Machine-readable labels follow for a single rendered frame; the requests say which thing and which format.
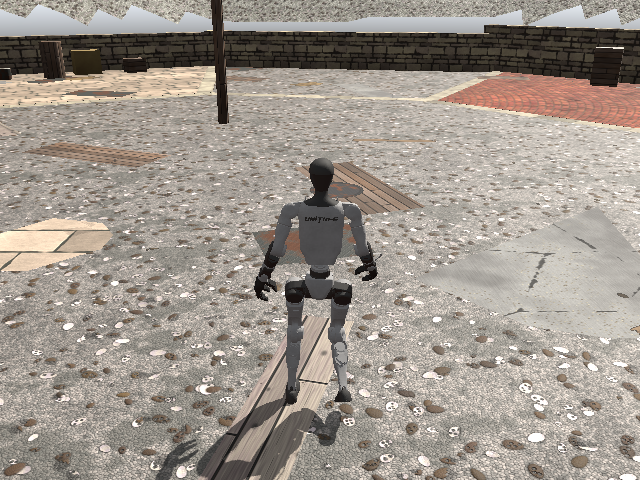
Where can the robot head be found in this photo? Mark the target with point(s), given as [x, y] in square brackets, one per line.
[321, 174]

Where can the left robot forearm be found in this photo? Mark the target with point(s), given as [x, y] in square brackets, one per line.
[268, 265]

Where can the right robot forearm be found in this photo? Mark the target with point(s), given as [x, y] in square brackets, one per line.
[368, 260]

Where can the robot left hand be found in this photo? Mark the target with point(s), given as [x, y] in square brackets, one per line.
[259, 286]

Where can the left robot upper arm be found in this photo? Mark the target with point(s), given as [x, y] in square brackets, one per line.
[288, 212]

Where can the robot right hand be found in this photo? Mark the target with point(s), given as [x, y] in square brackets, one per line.
[371, 276]

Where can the right robot upper arm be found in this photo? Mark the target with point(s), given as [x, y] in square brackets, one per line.
[352, 212]

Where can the right robot shin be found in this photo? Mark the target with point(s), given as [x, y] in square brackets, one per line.
[340, 360]

